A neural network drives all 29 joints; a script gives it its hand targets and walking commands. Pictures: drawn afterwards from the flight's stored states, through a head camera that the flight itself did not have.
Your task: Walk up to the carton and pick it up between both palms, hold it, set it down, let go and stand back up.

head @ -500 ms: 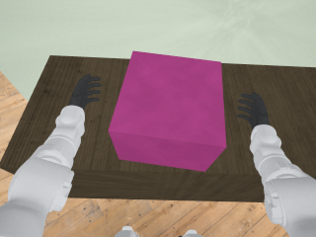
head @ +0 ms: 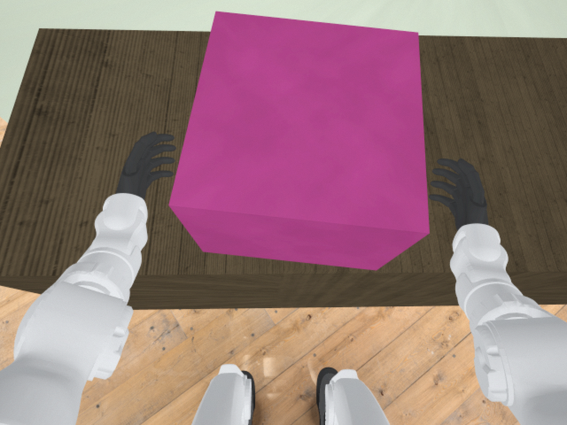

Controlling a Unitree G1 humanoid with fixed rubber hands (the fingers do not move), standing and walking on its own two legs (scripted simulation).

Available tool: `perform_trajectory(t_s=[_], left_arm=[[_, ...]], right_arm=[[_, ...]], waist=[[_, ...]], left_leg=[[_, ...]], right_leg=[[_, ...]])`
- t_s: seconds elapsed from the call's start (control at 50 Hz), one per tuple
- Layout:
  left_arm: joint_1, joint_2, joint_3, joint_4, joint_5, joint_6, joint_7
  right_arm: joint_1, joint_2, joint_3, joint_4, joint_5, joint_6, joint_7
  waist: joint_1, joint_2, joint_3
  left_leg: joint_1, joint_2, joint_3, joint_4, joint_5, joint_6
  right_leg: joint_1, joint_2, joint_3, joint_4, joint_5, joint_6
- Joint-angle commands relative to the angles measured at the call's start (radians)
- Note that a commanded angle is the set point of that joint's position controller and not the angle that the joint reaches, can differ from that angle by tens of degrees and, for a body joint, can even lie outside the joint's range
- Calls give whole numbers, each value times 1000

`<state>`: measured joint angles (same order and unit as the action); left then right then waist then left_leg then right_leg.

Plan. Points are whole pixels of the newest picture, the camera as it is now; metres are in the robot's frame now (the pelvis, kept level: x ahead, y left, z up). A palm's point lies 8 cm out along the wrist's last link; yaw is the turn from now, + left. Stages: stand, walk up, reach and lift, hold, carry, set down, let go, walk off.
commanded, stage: reach and lift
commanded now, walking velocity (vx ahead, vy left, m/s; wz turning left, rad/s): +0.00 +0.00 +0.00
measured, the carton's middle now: (302, 150) +0.51 -0.01 -0.03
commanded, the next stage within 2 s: none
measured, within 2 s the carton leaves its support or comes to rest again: neither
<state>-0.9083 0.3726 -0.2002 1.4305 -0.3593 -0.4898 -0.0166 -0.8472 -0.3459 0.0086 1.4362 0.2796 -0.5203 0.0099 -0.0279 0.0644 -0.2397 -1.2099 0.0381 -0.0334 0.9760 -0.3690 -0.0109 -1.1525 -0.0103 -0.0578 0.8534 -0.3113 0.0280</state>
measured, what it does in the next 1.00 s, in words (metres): stands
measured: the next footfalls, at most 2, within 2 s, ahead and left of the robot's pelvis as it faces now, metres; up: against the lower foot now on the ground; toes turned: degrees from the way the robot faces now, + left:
none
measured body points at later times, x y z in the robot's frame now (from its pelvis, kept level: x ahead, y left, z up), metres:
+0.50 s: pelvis -0.01 +0.01 -0.01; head +0.17 +0.02 +0.40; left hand +0.46 +0.23 -0.03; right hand +0.43 -0.22 -0.04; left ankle +0.01 +0.11 -0.67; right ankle +0.03 -0.15 -0.67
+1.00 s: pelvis -0.01 +0.01 -0.01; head +0.17 +0.02 +0.40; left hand +0.46 +0.20 -0.04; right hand +0.43 -0.19 -0.04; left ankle +0.01 +0.11 -0.67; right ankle +0.03 -0.15 -0.67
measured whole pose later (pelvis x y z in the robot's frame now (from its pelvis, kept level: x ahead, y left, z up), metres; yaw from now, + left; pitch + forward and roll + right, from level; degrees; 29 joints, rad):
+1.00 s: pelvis -0.01 +0.01 -0.01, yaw -1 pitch +38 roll -6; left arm -0.92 0.30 -0.16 1.35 -0.36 -0.49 0.02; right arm -0.88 -0.19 -0.03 1.37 0.28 -0.51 -0.04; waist -0.03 0.06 -0.29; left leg -1.29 0.04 -0.04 1.01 -0.38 0.00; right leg -1.23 0.00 -0.06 0.87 -0.30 0.04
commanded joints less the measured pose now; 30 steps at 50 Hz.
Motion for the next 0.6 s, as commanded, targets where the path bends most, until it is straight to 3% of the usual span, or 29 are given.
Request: perform_trajectory(t_s=[0.0, 0.08, 0.38, 0.58], left_arm=[[-491, 192, 41, -255, -66, -93, 21], [-484, 184, 51, -304, -58, -93, 33], [-538, 49, 14, -240, -35, -58, 32], [-570, -18, 44, -236, 6, -68, 23]], right_arm=[[-417, -256, -44, -206, 122, -83, 13], [-429, -246, -60, -271, 108, -86, 16], [-501, -138, -87, -267, 51, -34, 6], [-537, -41, -111, -296, -19, -45, -19]], waist=[[-33, 118, -1186], [-18, 121, -1239], [-43, 112, -1067], [-46, 120, -1051]], left_leg=[[791, -32, -7, 81, 853, -150], [785, -32, -4, 87, 841, -150], [751, -23, -18, 22, 602, -133], [720, -30, -6, 23, 587, -129]], right_leg=[[185, 69, -51, 23, 464, -11], [169, 72, -46, 31, 459, -12], [112, 71, -51, 10, 300, -10], [155, 71, -54, 6, 311, -10]])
